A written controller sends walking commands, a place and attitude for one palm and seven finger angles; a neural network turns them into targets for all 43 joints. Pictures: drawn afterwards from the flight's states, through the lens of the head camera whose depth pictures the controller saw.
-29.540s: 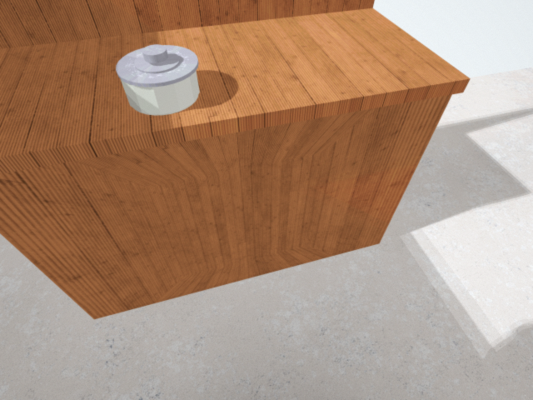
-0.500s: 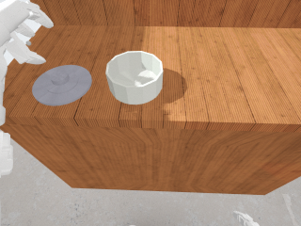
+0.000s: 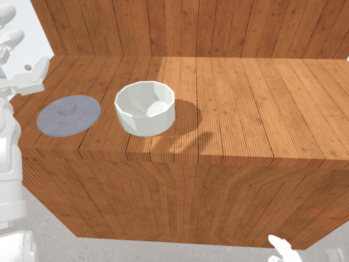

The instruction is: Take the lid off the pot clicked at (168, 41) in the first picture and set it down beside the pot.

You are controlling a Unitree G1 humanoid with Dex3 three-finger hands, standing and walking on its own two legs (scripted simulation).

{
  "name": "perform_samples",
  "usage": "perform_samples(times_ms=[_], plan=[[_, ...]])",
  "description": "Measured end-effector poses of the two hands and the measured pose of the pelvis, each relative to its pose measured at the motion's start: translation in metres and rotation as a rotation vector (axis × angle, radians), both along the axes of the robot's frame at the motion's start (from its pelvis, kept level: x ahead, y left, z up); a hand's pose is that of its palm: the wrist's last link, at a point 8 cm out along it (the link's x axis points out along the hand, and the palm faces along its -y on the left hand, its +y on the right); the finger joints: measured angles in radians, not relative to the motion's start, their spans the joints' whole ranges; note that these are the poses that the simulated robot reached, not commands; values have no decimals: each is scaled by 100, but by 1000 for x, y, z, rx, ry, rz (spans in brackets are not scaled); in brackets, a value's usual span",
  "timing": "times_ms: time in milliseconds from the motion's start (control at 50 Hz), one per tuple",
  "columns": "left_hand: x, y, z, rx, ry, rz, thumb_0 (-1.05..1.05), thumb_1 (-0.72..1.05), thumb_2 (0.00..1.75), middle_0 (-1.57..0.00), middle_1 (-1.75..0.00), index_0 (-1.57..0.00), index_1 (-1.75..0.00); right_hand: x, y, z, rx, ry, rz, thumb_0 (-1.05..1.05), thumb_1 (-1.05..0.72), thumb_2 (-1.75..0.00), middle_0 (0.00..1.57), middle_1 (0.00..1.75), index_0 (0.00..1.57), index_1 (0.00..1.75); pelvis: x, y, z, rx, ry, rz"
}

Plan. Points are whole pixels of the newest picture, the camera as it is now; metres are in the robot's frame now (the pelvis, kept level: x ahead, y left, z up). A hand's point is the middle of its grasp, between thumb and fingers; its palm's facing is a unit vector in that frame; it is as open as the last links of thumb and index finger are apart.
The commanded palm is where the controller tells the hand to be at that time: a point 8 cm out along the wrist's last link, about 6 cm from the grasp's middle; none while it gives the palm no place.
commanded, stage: draw the hand back to the body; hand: left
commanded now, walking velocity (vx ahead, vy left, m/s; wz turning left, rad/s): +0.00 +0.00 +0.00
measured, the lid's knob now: (66, 107) +0.49 +0.35 +0.09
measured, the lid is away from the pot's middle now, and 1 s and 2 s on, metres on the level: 0.23 0.23 0.23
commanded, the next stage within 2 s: step back with the hand held close in 1.22 s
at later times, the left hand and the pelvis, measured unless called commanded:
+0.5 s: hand (26, 97) +0.28 +0.24 +0.29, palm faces +0.49 -0.84 -0.23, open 7.6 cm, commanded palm +0.22 +0.28 +0.28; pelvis +0.00 -0.02 +0.00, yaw +1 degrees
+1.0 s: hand (6, 140) +0.20 +0.23 +0.28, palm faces +0.47 -0.82 -0.31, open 7.4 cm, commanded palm +0.14 +0.28 +0.27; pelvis +0.00 +0.00 +0.00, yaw +0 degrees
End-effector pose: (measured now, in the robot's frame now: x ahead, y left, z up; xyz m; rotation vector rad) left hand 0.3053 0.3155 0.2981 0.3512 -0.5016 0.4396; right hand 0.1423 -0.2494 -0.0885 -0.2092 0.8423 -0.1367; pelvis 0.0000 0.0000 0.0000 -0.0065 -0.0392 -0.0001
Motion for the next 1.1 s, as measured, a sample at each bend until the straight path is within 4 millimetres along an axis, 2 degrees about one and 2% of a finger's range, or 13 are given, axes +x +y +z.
perform_samples(times_ms=[220, 520, 760, 1100], plan=[[-36, -19, -3, 28, -29, 9, 0, 48, 91, -33, -41, -32, -41, 25, -2, 2, 31, -60, 37, 2, -91, -90, 20, 30, 20, 30, 1, -16, 0, 9, -23, 9], [-73, -34, -10, 56, -66, -6, 1, 83, 90, -23, -32, -23, -32, 49, 12, 8, 54, -114, 80, 2, -90, -90, 20, 30, 20, 30, 3, -19, 1, 14, -36, 10], [-104, -38, -13, 105, -78, -22, 1, 88, 90, -21, -30, -21, -30, 51, 21, 11, 56, -130, 75, 2, -90, -90, 20, 30, 20, 30, 5, -12, 3, 13, -42, 2], [-160, -41, -21, 175, -54, -38, 1, 89, 90, -21, -30, -21, -30, 49, 44, 17, 62, -162, 107, 2, -90, -90, 20, 30, 20, 30, -1, 1, 3, 2, -58, 7]])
